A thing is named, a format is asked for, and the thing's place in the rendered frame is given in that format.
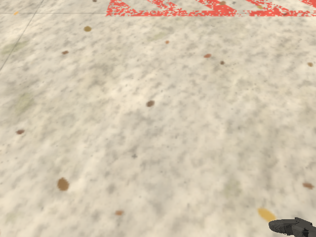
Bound right robot hand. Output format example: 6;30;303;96
269;217;316;237

